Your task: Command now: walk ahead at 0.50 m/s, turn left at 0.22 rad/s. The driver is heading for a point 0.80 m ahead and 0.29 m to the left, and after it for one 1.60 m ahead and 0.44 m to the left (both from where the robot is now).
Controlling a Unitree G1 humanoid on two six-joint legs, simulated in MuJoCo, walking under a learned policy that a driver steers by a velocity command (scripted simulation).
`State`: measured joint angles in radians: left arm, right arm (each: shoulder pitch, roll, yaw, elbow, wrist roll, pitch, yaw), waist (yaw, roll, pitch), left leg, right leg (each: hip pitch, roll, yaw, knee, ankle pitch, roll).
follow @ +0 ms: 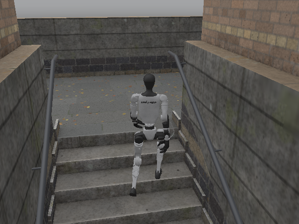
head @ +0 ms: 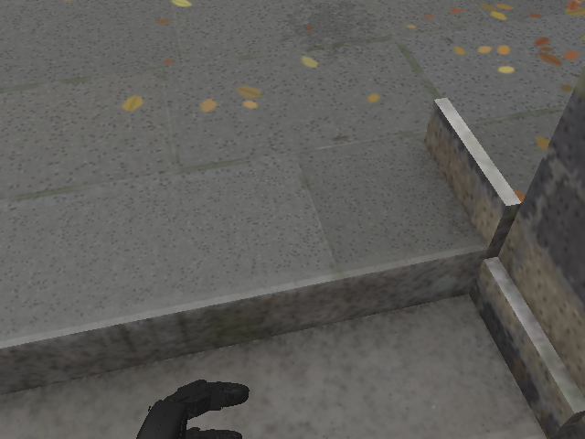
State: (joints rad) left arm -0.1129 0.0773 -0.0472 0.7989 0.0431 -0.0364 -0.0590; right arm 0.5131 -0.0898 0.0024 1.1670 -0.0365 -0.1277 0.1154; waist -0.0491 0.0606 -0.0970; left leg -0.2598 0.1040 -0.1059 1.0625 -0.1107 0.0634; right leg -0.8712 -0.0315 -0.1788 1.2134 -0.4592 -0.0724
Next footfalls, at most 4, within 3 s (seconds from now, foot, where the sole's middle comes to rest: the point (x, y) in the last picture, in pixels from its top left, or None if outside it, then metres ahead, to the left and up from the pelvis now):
0.42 left None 0.42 0.16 -0.51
0.92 right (264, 229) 0.77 0.05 -0.36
1.44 left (91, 223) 0.81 0.40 -0.36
1.98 right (156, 98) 1.21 0.31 -0.36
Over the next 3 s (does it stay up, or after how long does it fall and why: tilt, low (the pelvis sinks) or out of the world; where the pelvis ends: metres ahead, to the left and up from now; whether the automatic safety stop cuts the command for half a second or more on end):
stays up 1.49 0.37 0.41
